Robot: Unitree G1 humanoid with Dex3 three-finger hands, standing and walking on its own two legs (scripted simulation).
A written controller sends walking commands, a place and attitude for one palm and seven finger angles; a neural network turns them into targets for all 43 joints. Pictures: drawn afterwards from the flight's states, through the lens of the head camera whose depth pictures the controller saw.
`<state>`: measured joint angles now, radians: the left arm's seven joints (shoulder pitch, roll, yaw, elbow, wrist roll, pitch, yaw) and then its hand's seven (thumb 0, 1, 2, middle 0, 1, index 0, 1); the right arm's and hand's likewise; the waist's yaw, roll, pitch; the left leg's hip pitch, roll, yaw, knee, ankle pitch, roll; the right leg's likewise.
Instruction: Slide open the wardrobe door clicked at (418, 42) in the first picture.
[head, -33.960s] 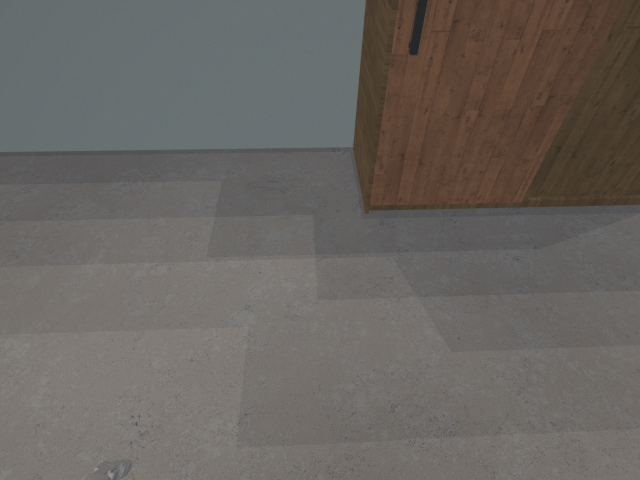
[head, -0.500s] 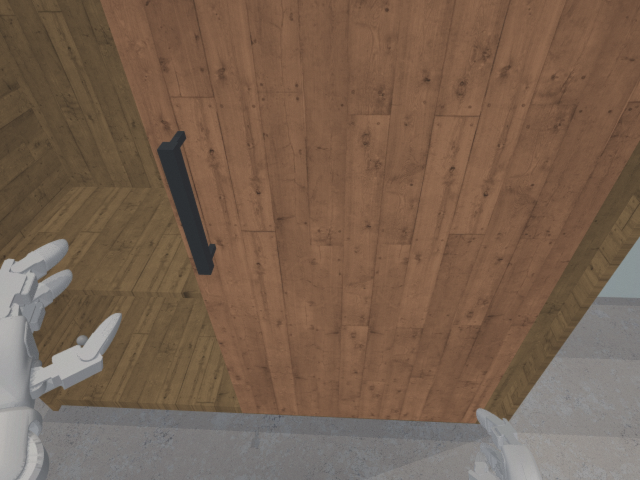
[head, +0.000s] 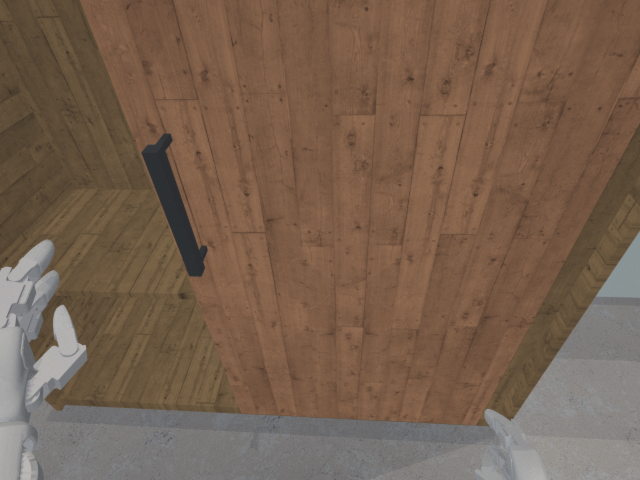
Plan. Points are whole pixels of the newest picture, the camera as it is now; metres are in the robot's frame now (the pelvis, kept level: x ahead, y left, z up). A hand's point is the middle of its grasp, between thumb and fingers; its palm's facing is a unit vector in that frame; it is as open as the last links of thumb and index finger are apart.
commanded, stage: step back with the hand held close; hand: left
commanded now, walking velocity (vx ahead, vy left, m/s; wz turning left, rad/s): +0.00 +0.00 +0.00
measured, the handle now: (182, 210) +0.47 +0.30 +0.10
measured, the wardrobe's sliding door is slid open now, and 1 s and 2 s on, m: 0.62 0.62 0.62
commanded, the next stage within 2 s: stop stepping back and stand still in 1.08 s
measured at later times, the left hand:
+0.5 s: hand (41, 361) +0.16 +0.30 +0.15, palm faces +0.38 -0.79 -0.48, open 7.4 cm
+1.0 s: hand out of the picture +0.05 +0.35 +0.16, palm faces +0.53 -0.76 -0.38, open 7.4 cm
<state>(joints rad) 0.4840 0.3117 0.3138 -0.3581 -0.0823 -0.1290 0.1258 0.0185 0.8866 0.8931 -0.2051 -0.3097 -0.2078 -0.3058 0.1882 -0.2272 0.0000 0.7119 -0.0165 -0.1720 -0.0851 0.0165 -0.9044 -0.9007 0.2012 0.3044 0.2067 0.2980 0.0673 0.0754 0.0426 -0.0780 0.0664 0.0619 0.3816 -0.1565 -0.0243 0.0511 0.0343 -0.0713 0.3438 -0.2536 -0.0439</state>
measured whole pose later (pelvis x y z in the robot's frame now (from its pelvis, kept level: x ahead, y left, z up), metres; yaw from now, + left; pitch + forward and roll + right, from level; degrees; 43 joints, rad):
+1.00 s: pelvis -0.14 +0.07 -0.03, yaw +4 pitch -4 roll -5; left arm 0.42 0.40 0.40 -0.47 -0.02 -0.22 0.17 0.02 0.89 0.90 -0.21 -0.31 -0.21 -0.30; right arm 0.18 -0.21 0.00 0.62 -0.01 -0.12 -0.10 0.02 -0.90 -0.90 0.20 0.30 0.21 0.30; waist 0.01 0.05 0.06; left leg -0.47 0.02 0.04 0.54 -0.06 0.09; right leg -0.36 0.06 0.00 0.79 -0.37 0.01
